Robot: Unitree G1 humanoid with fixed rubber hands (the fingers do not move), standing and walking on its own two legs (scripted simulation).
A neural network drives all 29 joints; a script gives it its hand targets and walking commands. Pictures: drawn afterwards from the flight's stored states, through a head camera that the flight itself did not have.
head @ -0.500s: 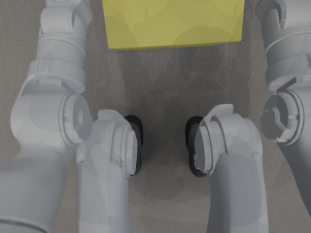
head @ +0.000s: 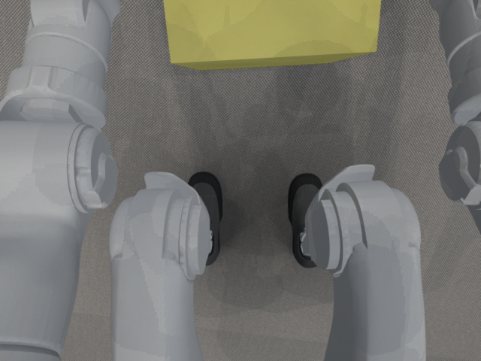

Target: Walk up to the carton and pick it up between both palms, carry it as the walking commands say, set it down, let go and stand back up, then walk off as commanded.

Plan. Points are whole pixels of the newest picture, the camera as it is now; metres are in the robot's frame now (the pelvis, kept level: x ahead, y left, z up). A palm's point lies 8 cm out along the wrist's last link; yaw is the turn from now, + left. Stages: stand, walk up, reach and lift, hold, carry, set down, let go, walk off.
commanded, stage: set down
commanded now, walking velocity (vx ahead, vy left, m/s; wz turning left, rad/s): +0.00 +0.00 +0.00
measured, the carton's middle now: out of the picture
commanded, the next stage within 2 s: let go in 1.32 s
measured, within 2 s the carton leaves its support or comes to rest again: neither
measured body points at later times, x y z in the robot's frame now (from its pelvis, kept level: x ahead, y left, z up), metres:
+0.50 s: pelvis +0.01 +0.00 +0.08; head +0.36 -0.01 +0.36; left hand +0.59 +0.19 -0.03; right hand +0.59 -0.22 -0.03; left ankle +0.11 +0.11 -0.33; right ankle +0.10 -0.11 -0.33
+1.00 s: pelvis +0.03 +0.00 +0.22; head +0.36 +0.00 +0.52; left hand +0.59 +0.20 +0.12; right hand +0.59 -0.23 +0.12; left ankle +0.11 +0.11 -0.33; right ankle +0.10 -0.11 -0.33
